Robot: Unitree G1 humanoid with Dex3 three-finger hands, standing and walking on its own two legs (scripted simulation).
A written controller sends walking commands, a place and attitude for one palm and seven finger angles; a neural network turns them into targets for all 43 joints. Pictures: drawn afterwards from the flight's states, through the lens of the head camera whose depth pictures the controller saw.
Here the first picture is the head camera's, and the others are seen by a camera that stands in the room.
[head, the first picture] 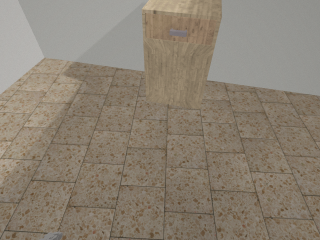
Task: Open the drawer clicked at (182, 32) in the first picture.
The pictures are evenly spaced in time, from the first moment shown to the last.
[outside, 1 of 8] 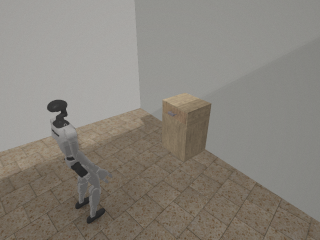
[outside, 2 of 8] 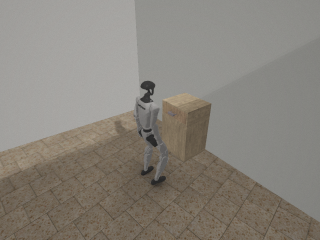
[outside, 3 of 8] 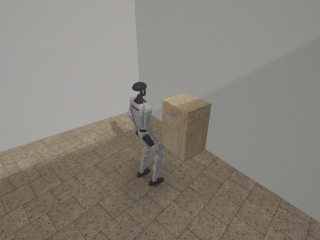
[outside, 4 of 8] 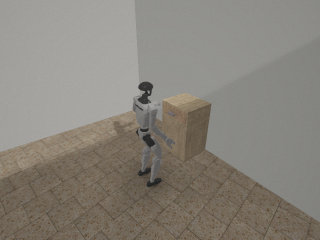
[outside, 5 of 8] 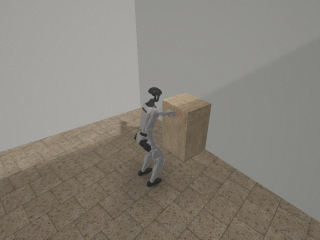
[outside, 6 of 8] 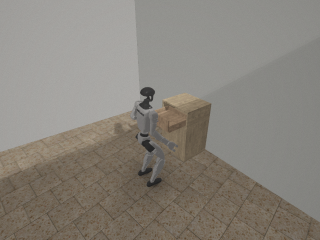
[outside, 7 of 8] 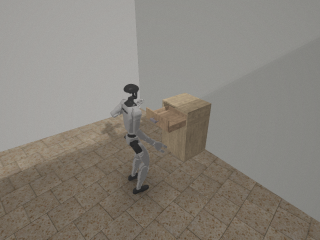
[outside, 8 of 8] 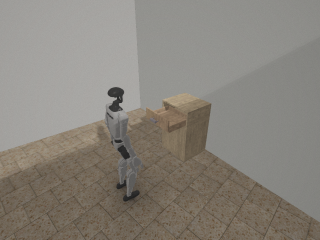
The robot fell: no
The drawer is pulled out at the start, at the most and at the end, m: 0.00 0.30 0.30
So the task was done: yes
